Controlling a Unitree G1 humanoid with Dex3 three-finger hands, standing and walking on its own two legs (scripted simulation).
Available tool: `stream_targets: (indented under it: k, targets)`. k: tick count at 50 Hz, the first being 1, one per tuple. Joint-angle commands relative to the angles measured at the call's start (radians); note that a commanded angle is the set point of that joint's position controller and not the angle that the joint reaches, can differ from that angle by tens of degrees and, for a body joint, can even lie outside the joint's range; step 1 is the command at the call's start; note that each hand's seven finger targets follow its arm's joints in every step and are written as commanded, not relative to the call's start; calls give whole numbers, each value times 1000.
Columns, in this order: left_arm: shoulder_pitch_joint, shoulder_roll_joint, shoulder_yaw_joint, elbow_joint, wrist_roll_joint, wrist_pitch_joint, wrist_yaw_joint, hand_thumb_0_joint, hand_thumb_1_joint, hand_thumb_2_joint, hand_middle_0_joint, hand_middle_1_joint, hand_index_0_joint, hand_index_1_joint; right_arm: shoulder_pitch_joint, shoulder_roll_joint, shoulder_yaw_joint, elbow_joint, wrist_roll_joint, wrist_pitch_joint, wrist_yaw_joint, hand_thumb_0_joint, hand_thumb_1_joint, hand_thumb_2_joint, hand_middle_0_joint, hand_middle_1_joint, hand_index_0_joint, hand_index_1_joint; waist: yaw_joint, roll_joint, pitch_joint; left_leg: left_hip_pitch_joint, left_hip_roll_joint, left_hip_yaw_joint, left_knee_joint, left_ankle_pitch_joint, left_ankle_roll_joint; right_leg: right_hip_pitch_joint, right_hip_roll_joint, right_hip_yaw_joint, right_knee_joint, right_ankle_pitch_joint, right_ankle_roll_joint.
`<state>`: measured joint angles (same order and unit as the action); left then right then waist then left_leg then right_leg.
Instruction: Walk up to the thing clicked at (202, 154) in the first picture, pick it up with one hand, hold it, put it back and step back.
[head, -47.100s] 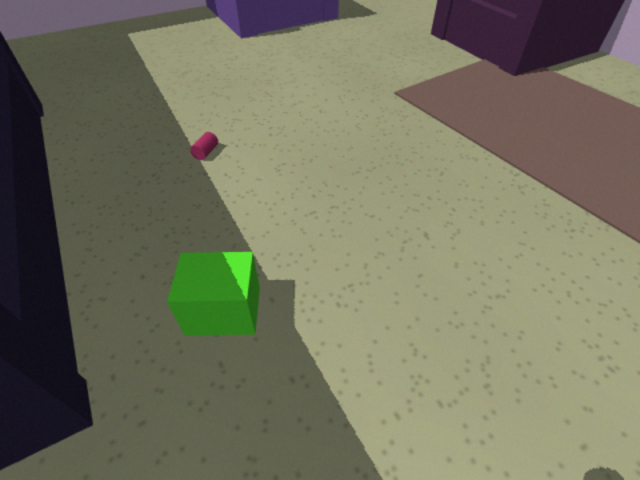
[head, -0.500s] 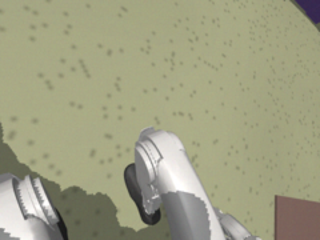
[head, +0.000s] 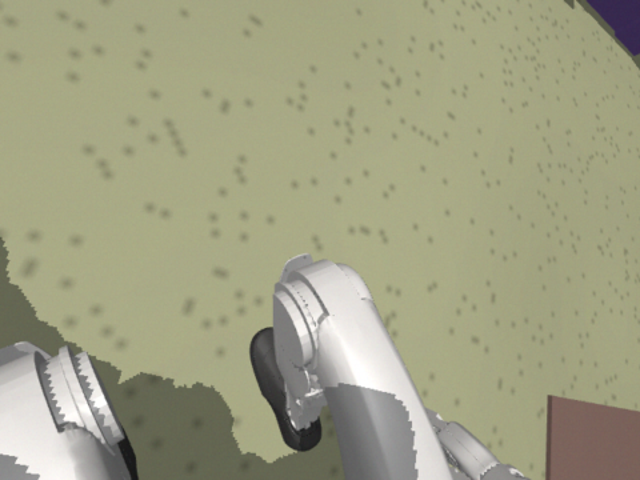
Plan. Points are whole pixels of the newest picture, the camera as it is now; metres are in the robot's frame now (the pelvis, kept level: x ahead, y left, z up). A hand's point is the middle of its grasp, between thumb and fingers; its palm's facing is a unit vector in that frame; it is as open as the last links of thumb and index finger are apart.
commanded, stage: open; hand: left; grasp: from above
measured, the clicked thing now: out of the picture +0.47 +0.35 -0.27
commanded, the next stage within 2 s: withdraw in 0.02 s
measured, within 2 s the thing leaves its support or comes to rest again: neither
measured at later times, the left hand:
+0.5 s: hand out of the picture +0.48 +0.37 -0.14, palm faces -0.30 -0.07 -0.95, open 14.1 cm
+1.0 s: hand out of the picture +0.44 +0.35 -0.09, palm faces -0.50 -0.10 -0.86, open 13.8 cm
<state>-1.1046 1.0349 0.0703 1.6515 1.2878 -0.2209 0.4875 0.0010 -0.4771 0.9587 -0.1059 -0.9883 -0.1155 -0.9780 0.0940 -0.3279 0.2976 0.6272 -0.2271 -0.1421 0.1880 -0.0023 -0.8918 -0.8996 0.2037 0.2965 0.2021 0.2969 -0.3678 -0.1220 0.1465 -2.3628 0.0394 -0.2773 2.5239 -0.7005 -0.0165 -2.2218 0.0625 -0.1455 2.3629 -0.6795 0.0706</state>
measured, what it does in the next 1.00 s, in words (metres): rises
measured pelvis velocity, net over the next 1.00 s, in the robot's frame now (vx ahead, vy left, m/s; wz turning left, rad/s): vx -0.02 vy -0.01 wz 0.11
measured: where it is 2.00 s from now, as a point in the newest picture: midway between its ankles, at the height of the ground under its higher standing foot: (215, 452)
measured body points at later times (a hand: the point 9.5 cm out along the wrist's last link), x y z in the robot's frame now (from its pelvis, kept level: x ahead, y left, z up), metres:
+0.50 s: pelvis +0.01 +0.00 +0.01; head +0.25 +0.12 +0.37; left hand +0.50 +0.37 -0.09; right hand +0.08 -0.25 -0.07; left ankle +0.06 +0.13 -0.27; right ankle +0.11 -0.13 -0.27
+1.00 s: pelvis -0.02 -0.01 +0.05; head +0.21 +0.09 +0.42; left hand +0.46 +0.35 -0.04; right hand +0.07 -0.28 -0.04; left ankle +0.06 +0.13 -0.27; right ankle +0.11 -0.13 -0.27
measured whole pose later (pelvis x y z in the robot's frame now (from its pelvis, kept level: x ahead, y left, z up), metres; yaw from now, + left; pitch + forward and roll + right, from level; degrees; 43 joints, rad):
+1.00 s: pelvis -0.02 -0.01 +0.05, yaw +6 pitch +33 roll -9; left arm -1.07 0.83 -0.02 1.40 1.21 -0.21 0.16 0.00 -0.46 0.96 -0.12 -0.97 -0.12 -0.96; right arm 0.16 -0.33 0.14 0.63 -0.11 0.05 0.09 0.00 -0.90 -0.90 0.20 0.30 0.20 0.30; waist -0.27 -0.01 -0.02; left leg -2.27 0.03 -0.16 2.30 -0.61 -0.01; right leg -2.16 0.01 -0.07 2.22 -0.64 0.05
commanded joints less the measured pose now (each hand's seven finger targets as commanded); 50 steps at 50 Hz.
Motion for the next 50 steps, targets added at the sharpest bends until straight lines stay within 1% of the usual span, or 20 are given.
stream_targets:
  k: [1,4,5,6,9,11,12,17,20,21,23,27,29,31,33,34,35,41,47,50]
  targets:
    - [-275,219,9,-118,-13,-3,41,0,-525,992,-61,-1014,-63,-1010,205,-312,-100,14,5,-4,-15,0,-890,-897,201,301,201,301,-53,532,-660,527,23,123,-243,235,23,334,37,-120,-201,294,-86]
    - [-253,220,12,-88,-13,-2,40,0,-498,978,-64,-1030,-73,-1018,195,-315,-101,7,8,-6,-15,0,-888,-896,201,301,201,301,-51,512,-641,518,24,121,-246,212,23,313,35,-122,-203,267,-89]
    - [-284,231,11,-138,-15,-11,43,0,-504,980,-63,-1027,-71,-1017,193,-316,-96,2,3,-4,-17,0,-888,-897,201,301,201,301,-51,531,-667,521,24,124,-251,215,24,345,37,-121,-209,275,-85]
    - [-287,247,22,-138,-11,-11,48,0,-502,975,-61,-1031,-70,-1019,191,-318,-98,2,5,-2,-19,0,-888,-897,201,301,201,301,-38,542,-681,530,22,122,-257,219,20,341,34,-122,-204,277,-89]
    - [-285,212,6,-133,-8,-9,45,0,-510,972,-64,-1032,-81,-1013,201,-315,-102,6,0,-2,-18,0,-901,-898,201,300,200,300,-54,545,-662,539,23,121,-251,221,19,318,34,-127,-199,277,-87]
    - [-306,223,13,-159,-3,0,48,0,-518,978,-63,-1030,-77,-1014,206,-311,-106,4,4,-7,-16,0,-902,-898,201,300,200,300,-47,568,-686,552,24,124,-249,226,19,323,33,-118,-197,287,-89]
    - [-324,265,48,-232,-6,1,60,0,-515,975,-64,-1026,-78,-1010,211,-316,-114,-1,2,-8,-16,0,-901,-898,201,300,200,300,-25,597,-738,585,22,127,-258,249,14,341,30,-121,-199,301,-88]
    - [-259,230,89,-361,-30,70,53,0,-531,985,-65,-1009,-71,-1001,216,-295,-165,-10,24,1,2,0,-903,-901,200,300,200,300,35,701,-845,639,18,145,-293,297,2,316,22,-108,-185,329,-100]
    - [-231,196,90,-471,-62,120,-8,0,-536,990,-65,-998,-67,-995,224,-278,-206,-7,55,22,13,0,-903,-902,200,300,200,300,83,719,-928,657,10,166,-307,336,8,305,16,-81,-193,350,-104]
    - [-200,153,73,-484,-72,137,-37,0,-532,988,-66,-1002,-69,-997,223,-269,-220,-5,64,34,18,0,-901,-901,200,300,200,300,90,703,-935,657,10,172,-314,337,12,311,18,-72,-208,349,-103]
    - [-202,111,49,-520,-92,164,-100,0,-534,992,-66,-999,-67,-997,249,-261,-245,0,87,57,21,0,-902,-902,200,300,200,300,86,635,-943,641,5,178,-343,300,23,330,17,-57,-246,326,-102]
    - [-213,28,-8,-537,-129,189,-248,0,-538,1002,-74,-1001,-70,-1005,281,-248,-282,7,116,112,0,0,-905,-904,200,300,200,300,74,507,-851,591,-6,181,-408,203,33,337,10,-34,-320,241,-108]
    - [-231,-10,-30,-609,-145,178,-317,0,-530,1004,-74,-997,-69,-1001,298,-240,-294,-1,129,138,-16,0,-903,-903,200,300,200,300,77,496,-869,598,-16,183,-438,197,33,363,1,-27,-342,225,-112]
    - [-219,-34,-45,-600,-156,169,-366,0,-516,996,-81,-989,-77,-993,308,-233,-302,-4,140,160,-36,0,-900,-902,200,300,200,300,81,410,-853,587,-20,188,-446,205,40,380,-5,-17,-372,228,-110]
    - [-199,-79,-73,-571,-177,153,-405,0,-500,991,-84,-989,-83,-990,297,-218,-297,-12,146,174,-54,0,-896,-900,200,300,200,300,66,339,-788,540,-22,190,-449,179,49,377,-6,-8,-394,206,-109]
    - [-213,-72,-73,-588,-178,141,-415,0,-500,990,-86,-990,-84,-991,303,-214,-293,-11,147,180,-64,0,-896,-900,200,300,200,300,62,329,-777,533,-24,196,-448,191,52,397,-11,-4,-408,217,-106]
    - [-203,-44,-65,-564,-172,132,-420,0,-497,990,-90,-990,-88,-991,296,-213,-289,-14,146,185,-74,0,-896,-900,200,300,200,300,78,300,-773,515,-26,204,-448,181,54,408,-12,5,-420,201,-106]
    - [-223,-34,-64,-485,-157,63,-398,0,-462,960,-116,-952,-115,-952,266,-195,-257,-26,138,198,-109,0,-893,-898,200,300,200,300,85,320,-729,525,-28,212,-475,126,50,372,-18,12,-427,134,-108]
    - [-333,6,-54,-398,-90,0,-277,0,-470,960,-107,-963,-111,-958,263,-203,-226,-6,112,183,-112,0,-894,-896,200,300,200,300,52,376,-762,528,-24,205,-443,121,46,330,-11,0,-373,145,-105]
    - [-383,84,-16,-370,-50,-19,-206,0,-480,960,-96,-978,-105,-968,256,-223,-216,-7,95,172,-109,0,-894,-895,200,300,200,300,56,424,-795,545,-28,202,-424,115,40,298,-10,-11,-342,132,-107]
